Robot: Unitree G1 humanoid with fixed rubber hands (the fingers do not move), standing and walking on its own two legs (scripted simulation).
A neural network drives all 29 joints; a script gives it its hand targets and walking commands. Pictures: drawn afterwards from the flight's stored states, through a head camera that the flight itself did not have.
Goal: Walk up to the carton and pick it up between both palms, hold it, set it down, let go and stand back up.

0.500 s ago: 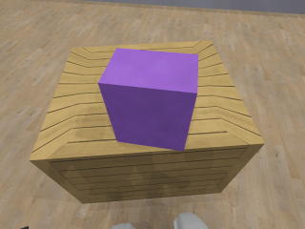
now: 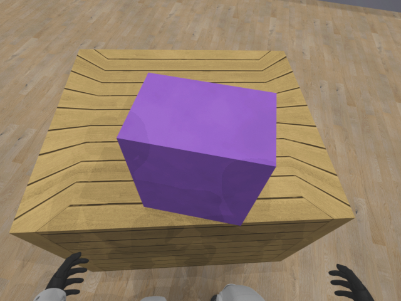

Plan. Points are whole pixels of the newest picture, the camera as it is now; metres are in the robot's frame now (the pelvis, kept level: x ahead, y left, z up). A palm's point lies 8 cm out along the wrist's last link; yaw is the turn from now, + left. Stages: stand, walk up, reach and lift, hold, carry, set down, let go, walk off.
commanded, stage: walk up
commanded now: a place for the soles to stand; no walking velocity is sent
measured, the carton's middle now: (200, 158) +0.39 +0.01 +0.01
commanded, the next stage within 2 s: reach and lift in 1.80 s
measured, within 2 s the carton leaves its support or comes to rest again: neither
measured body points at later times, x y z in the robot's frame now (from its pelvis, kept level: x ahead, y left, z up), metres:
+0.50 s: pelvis -0.02 +0.00 +0.02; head -0.01 +0.00 +0.46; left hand +0.13 +0.30 -0.09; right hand +0.10 -0.32 -0.10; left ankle -0.05 +0.13 -0.72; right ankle +0.03 -0.10 -0.72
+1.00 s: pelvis -0.03 +0.00 +0.02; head -0.02 +0.00 +0.47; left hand +0.08 +0.31 -0.10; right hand +0.07 -0.32 -0.10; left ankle -0.05 +0.13 -0.72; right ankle +0.03 -0.10 -0.72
